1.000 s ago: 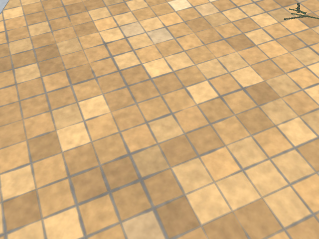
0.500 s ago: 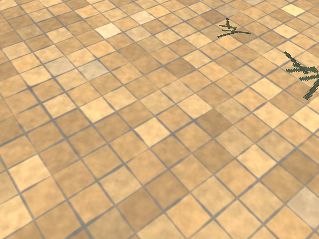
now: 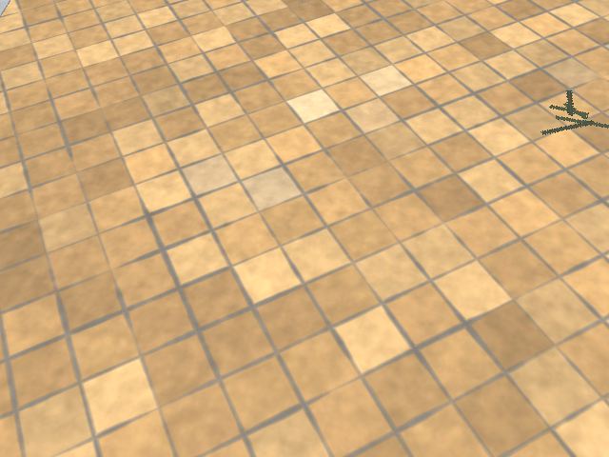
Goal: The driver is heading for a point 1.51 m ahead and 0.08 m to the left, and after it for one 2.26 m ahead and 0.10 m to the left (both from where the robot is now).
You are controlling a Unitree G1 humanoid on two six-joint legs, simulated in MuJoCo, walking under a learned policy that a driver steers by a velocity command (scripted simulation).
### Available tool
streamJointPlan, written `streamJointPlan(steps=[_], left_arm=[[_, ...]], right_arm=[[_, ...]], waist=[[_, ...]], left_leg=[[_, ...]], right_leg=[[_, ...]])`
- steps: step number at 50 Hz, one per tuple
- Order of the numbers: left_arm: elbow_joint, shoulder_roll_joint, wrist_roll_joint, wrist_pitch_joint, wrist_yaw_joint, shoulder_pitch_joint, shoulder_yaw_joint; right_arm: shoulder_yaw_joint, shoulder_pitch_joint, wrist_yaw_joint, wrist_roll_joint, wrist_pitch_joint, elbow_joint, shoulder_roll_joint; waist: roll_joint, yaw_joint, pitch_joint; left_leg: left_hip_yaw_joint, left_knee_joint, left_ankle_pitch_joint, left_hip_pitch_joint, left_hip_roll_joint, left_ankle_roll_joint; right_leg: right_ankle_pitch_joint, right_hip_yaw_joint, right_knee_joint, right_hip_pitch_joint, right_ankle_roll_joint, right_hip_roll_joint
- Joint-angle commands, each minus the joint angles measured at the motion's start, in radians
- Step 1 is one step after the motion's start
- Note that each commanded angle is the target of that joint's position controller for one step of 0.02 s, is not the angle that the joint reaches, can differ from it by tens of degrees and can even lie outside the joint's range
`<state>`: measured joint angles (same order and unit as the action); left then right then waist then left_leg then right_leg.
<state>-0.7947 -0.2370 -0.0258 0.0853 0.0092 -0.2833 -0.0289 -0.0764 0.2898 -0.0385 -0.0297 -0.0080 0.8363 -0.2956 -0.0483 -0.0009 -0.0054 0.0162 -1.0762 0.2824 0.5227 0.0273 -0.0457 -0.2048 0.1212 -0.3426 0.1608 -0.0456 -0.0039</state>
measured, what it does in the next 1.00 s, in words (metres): walks ahead: left foot, then right foot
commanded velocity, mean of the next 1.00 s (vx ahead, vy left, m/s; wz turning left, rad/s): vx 0.50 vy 0.00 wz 0.05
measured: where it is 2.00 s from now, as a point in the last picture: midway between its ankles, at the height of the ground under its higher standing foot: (309, 264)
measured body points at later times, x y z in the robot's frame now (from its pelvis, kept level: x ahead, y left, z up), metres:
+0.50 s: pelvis +0.25 +0.08 -0.01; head +0.27 +0.10 +0.44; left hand +0.26 +0.35 -0.14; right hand +0.41 -0.15 -0.13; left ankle +0.25 +0.13 -0.75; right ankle +0.28 -0.08 -0.66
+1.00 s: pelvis +0.53 +0.09 -0.02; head +0.56 +0.09 +0.43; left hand +0.62 +0.37 -0.14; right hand +0.60 -0.16 -0.15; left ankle +0.41 +0.20 -0.64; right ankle +0.57 +0.05 -0.75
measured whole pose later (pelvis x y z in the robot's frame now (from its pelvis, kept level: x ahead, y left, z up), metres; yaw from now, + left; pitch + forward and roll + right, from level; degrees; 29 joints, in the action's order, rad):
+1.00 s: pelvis +0.53 +0.09 -0.02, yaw +0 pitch +0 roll +0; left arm -0.85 -0.28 -0.01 0.02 -0.01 -0.23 -0.07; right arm -0.02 0.28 0.00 -0.03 -0.08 0.87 -0.24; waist -0.01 -0.01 -0.05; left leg -0.02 -1.25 0.35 0.36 0.01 -0.03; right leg -0.20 0.05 -0.50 0.31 -0.14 -0.13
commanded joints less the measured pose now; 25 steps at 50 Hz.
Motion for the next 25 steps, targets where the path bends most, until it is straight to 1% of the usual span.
streamJointPlan(steps=[1,3,5,7,9,10,11,12,13,14,15,16,17,18,19,20,21,22,23,24,25], left_arm=[[0.021,-0.106,0.009,0.025,0.002,-0.048,-0.030],[0.003,-0.103,0.007,0.022,0.002,-0.068,-0.032],[-0.008,-0.105,0.005,0.020,0.000,-0.071,-0.033],[-0.021,-0.126,0.005,0.019,0.002,-0.085,-0.040],[-0.037,-0.147,0.004,0.013,0.005,-0.110,-0.047],[-0.047,-0.155,0.004,0.008,0.007,-0.124,-0.049],[-0.054,-0.164,0.004,0.002,0.009,-0.131,-0.051],[-0.060,-0.179,0.004,-0.004,0.011,-0.134,-0.054],[-0.066,-0.198,0.003,-0.013,0.014,-0.138,-0.058],[-0.068,-0.212,0.004,-0.024,0.015,-0.139,-0.060],[-0.060,-0.213,0.005,-0.031,0.015,-0.131,-0.058],[-0.016,-0.150,0.011,-0.029,0.008,-0.157,-0.041],[0.056,-0.113,0.008,-0.020,-0.007,-0.122,-0.038],[0.069,-0.166,0.002,-0.015,-0.010,-0.016,-0.044],[0.058,-0.132,0.020,-0.005,-0.014,-0.015,-0.032],[0.030,-0.116,0.022,-0.002,-0.013,-0.047,-0.027],[0.015,-0.107,0.006,-0.016,-0.015,-0.066,-0.026],[-0.012,-0.102,-0.007,-0.037,-0.019,-0.112,-0.024],[-0.027,-0.101,-0.009,-0.053,-0.025,-0.129,-0.026],[-0.031,-0.097,-0.005,-0.061,-0.031,-0.131,-0.028],[-0.030,-0.093,-0.001,-0.066,-0.037,-0.107,-0.029]], right_arm=[[-0.001,-0.035,-0.018,-0.006,0.007,-0.074,-0.011],[0.005,-0.109,-0.027,-0.007,0.008,-0.102,-0.004],[0.016,-0.179,-0.037,-0.004,0.005,-0.127,0.010],[0.025,-0.250,-0.046,-0.005,0.003,-0.154,0.015],[0.027,-0.294,-0.050,-0.008,0.003,-0.175,0.005],[0.027,-0.308,-0.049,-0.010,0.003,-0.183,-0.001],[0.024,-0.310,-0.047,-0.013,0.004,-0.188,-0.008],[0.021,-0.295,-0.041,-0.015,0.005,-0.187,-0.016],[0.014,-0.250,-0.035,-0.017,0.003,-0.178,-0.028],[0.003,-0.154,-0.026,-0.019,-0.003,-0.153,-0.047],[-0.016,0.013,-0.012,-0.027,-0.012,-0.098,-0.077],[-0.049,0.126,0.006,-0.035,-0.012,-0.077,-0.184],[-0.068,0.086,0.013,0.002,-0.003,-0.104,-0.269],[-0.059,0.098,0.023,0.015,0.008,-0.101,-0.231],[-0.040,0.047,0.034,0.015,0.003,-0.084,-0.165],[-0.021,0.006,0.036,0.014,-0.007,-0.077,-0.103],[-0.007,-0.029,0.037,0.016,-0.021,-0.069,-0.070],[0.002,-0.046,0.035,0.014,-0.035,-0.068,-0.052],[0.005,-0.033,0.031,0.014,-0.050,-0.057,-0.047],[0.003,-0.020,0.029,0.015,-0.060,-0.043,-0.058],[0.000,-0.008,0.028,0.015,-0.068,-0.032,-0.071]], waist=[[0.137,0.002,-0.019],[0.137,0.011,-0.039],[0.138,0.020,-0.058],[0.138,0.034,-0.075],[0.132,0.042,-0.087],[0.130,0.045,-0.088],[0.131,0.041,-0.083],[0.139,0.029,-0.065],[0.150,0.007,-0.029],[0.145,-0.035,0.032],[0.101,-0.110,0.128],[-0.040,-0.135,0.245],[-0.203,-0.085,0.321],[-0.031,-0.126,0.250],[0.008,-0.083,0.129],[0.052,-0.032,0.055],[0.049,0.007,0.025],[0.030,0.028,0.029],[0.027,0.033,0.034],[0.020,0.040,0.023],[0.018,0.036,0.005]], left_leg=[[0.021,-0.014,-0.085,0.195,0.047,0.018],[0.007,0.061,-0.141,0.222,0.051,0.028],[-0.021,0.185,-0.218,0.186,0.049,0.025],[-0.060,0.302,-0.254,0.131,0.044,0.009],[-0.098,0.376,-0.222,0.094,0.032,-0.018],[-0.116,0.402,-0.194,0.079,0.021,-0.034],[-0.133,0.426,-0.155,0.053,0.003,-0.053],[-0.155,0.441,-0.104,0.008,-0.028,-0.074],[-0.172,0.453,-0.048,-0.059,-0.066,-0.097],[-0.174,0.483,-0.018,-0.172,-0.108,-0.124],[-0.147,0.556,-0.049,-0.397,-0.129,-0.157],[0.166,0.598,0.127,-0.694,0.092,-0.231],[0.711,0.751,0.079,-0.859,0.320,-0.353],[0.619,0.794,-0.049,-0.816,0.316,-0.328],[0.454,0.789,-0.173,-0.684,0.298,-0.302],[0.347,0.805,-0.312,-0.542,0.246,-0.250],[0.260,0.824,-0.387,-0.456,0.198,-0.213],[0.204,0.846,-0.425,-0.400,0.178,-0.193],[0.173,0.864,-0.459,-0.380,0.166,-0.184],[0.143,0.885,-0.470,-0.371,0.159,-0.181],[0.118,0.909,-0.447,-0.371,0.155,-0.170]], right_leg=[[0.285,-0.164,0.179,-0.124,-0.104,0.274],[0.313,-0.103,0.186,-0.129,-0.106,0.266],[0.316,-0.037,0.188,-0.110,-0.094,0.246],[0.326,0.007,0.189,-0.103,-0.086,0.252],[0.371,0.037,0.172,-0.138,-0.077,0.268],[0.420,0.052,0.150,-0.167,-0.071,0.275],[0.523,0.072,0.110,-0.194,-0.064,0.279],[0.684,0.093,0.044,-0.220,-0.058,0.281],[0.837,0.110,-0.058,-0.241,-0.053,0.282],[0.904,0.122,-0.219,-0.235,-0.050,0.278],[0.790,0.143,-0.455,-0.135,-0.025,0.257],[0.360,0.145,-0.780,0.163,0.016,0.204],[-0.338,0.015,-1.079,0.498,0.070,-0.004],[-0.254,-0.127,-1.093,0.593,0.056,0.046],[-0.159,-0.124,-1.034,0.582,0.043,0.095],[-0.124,-0.125,-0.927,0.503,0.034,0.128],[-0.118,-0.135,-0.861,0.434,0.035,0.146],[-0.105,-0.135,-0.833,0.362,0.036,0.148],[-0.091,-0.131,-0.825,0.334,0.034,0.140],[-0.072,-0.129,-0.809,0.341,0.032,0.134],[-0.037,-0.135,-0.785,0.369,0.030,0.132]])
